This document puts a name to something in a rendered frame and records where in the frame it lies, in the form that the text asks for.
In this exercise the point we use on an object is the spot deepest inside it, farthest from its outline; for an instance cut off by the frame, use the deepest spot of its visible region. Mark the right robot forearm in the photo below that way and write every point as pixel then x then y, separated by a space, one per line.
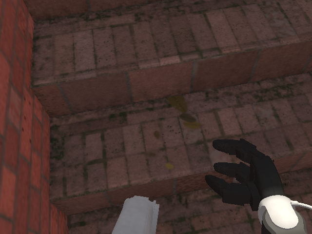
pixel 278 216

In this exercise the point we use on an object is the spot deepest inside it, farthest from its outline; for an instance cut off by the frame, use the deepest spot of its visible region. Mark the left robot thigh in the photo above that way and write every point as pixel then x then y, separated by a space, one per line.
pixel 138 216

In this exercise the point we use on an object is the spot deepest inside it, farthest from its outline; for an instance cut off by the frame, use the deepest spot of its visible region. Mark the right robot hand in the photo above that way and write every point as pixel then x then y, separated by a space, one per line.
pixel 257 181

